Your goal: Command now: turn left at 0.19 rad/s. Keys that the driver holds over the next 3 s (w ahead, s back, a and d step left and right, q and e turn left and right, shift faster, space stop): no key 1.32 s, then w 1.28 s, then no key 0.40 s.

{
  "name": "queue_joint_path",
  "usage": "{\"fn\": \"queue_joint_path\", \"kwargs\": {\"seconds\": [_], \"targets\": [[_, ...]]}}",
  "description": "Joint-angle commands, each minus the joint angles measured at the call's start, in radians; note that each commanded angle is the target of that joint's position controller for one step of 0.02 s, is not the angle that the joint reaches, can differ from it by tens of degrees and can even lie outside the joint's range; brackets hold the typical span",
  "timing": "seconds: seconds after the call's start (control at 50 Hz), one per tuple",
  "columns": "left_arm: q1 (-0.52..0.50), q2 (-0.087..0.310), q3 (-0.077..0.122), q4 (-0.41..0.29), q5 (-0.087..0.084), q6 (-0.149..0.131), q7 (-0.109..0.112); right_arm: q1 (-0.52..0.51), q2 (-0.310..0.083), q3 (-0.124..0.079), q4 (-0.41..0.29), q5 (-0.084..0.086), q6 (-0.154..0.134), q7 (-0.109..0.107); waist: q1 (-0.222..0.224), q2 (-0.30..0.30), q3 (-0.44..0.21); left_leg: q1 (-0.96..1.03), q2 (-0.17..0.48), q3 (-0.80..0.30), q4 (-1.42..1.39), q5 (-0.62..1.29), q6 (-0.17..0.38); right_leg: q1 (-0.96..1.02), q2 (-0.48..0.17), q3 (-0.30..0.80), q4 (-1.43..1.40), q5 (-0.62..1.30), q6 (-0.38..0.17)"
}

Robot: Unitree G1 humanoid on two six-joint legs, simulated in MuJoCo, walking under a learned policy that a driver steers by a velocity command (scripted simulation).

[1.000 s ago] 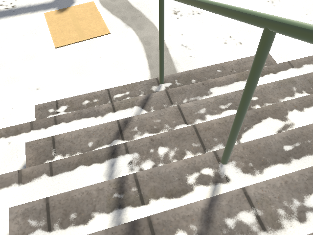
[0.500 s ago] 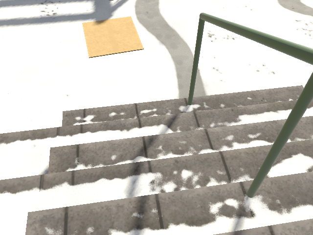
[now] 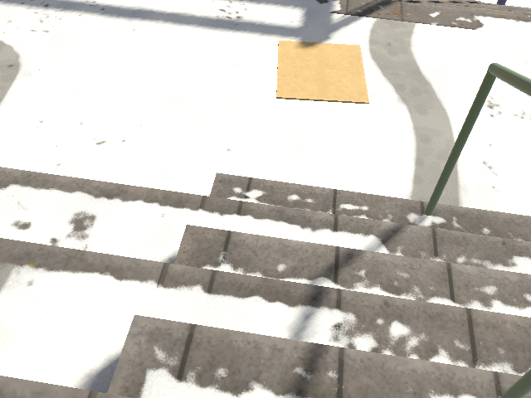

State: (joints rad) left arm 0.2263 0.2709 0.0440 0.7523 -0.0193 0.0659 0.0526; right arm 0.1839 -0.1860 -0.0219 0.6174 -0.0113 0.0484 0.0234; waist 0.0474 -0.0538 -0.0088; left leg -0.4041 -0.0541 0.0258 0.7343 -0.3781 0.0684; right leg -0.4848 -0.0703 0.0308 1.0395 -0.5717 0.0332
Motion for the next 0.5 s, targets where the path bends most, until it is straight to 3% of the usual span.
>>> {"fn": "queue_joint_path", "kwargs": {"seconds": [0.02,0.04,0.1,0.16,0.24,0.28,0.3,0.32,0.34,0.36,0.38,0.44,0.5], "targets": [[-0.033,0.118,0.042,-0.055,0.006,-0.009,0.027,0.041,-0.153,-0.052,-0.022,-0.005,-0.032,0.007,-0.029,0.143,-0.042,0.217,0.339,-0.466,-0.336,0.384,0.250,-0.285,0.031,0.144,0.205,0.016,0.008],[0.013,0.107,0.046,-0.025,0.021,0.008,0.029,0.009,-0.121,-0.042,-0.016,0.009,-0.029,0.003,-0.011,0.153,-0.040,0.160,0.308,-0.401,-0.329,0.396,0.219,-0.236,0.036,0.144,0.217,0.088,0.016],[0.072,0.038,0.036,0.013,0.013,0.025,0.009,-0.017,-0.067,-0.023,0.014,0.003,-0.029,-0.011,0.024,0.131,-0.066,0.083,0.236,-0.288,-0.334,0.390,0.162,-0.106,0.042,0.123,0.173,0.225,0.020],[0.039,-0.017,0.013,0.006,0.022,0.023,-0.003,0.000,-0.047,-0.017,0.041,0.003,-0.028,-0.030,0.004,0.148,-0.074,0.085,0.202,-0.236,-0.326,0.346,0.129,-0.012,0.018,0.084,-0.043,0.256,0.017],[0.032,-0.014,0.006,0.014,0.014,0.013,-0.012,0.050,-0.052,-0.017,0.081,-0.002,-0.024,-0.036,-0.034,0.198,-0.035,0.049,0.206,-0.252,-0.354,0.205,0.137,0.136,0.031,0.018,-0.270,0.155,0.016],[0.082,-0.028,0.000,0.040,0.020,0.001,-0.018,0.042,-0.037,-0.009,0.103,0.006,-0.022,-0.036,-0.001,0.181,-0.003,0.019,0.196,-0.266,-0.350,0.175,0.119,0.250,0.029,0.009,-0.471,0.266,-0.006],[0.113,-0.022,-0.002,0.057,0.035,-0.003,-0.021,0.061,-0.031,-0.007,0.120,0.012,-0.027,-0.037,0.000,0.149,0.000,0.016,0.178,-0.259,-0.328,0.216,0.089,0.304,0.017,0.028,-0.515,0.359,-0.017],[0.146,0.014,0.001,0.068,0.042,-0.006,-0.020,0.084,-0.034,-0.008,0.126,0.015,-0.034,-0.038,-0.026,0.081,-0.002,0.035,0.133,-0.232,-0.281,0.216,0.056,0.323,-0.026,0.070,-0.546,0.516,-0.037],[0.122,0.053,0.011,0.092,0.017,-0.011,-0.021,0.129,-0.057,-0.020,0.125,0.024,-0.035,-0.034,-0.090,-0.027,0.018,0.077,0.088,-0.172,-0.322,0.210,0.031,0.242,-0.011,0.077,-0.529,0.466,-0.066],[0.127,0.009,0.005,0.094,0.011,-0.017,-0.023,0.091,-0.083,-0.026,0.141,0.020,-0.030,-0.038,-0.044,-0.022,0.030,0.119,0.079,-0.153,-0.306,0.166,0.017,0.201,-0.005,0.079,-0.573,0.385,-0.066],[0.125,-0.009,-0.001,0.111,0.013,-0.021,-0.020,0.066,-0.075,-0.029,0.140,0.024,-0.024,-0.042,-0.046,-0.023,0.039,0.146,0.076,-0.142,-0.309,0.155,0.012,0.188,-0.004,0.076,-0.601,0.364,-0.056],[0.142,-0.015,-0.002,0.138,0.013,-0.028,-0.010,0.073,-0.041,-0.027,0.167,0.020,-0.009,-0.046,-0.051,0.011,0.035,0.193,0.075,-0.130,-0.329,0.227,0.015,0.219,0.005,0.064,-0.633,0.377,-0.041],[0.166,-0.029,-0.004,0.161,0.012,-0.031,-0.005,0.087,-0.039,-0.031,0.200,0.022,-0.007,-0.048,-0.050,0.025,0.032,0.224,0.075,-0.122,-0.344,0.259,0.011,0.238,0.007,0.058,-0.653,0.396,-0.044]]}}
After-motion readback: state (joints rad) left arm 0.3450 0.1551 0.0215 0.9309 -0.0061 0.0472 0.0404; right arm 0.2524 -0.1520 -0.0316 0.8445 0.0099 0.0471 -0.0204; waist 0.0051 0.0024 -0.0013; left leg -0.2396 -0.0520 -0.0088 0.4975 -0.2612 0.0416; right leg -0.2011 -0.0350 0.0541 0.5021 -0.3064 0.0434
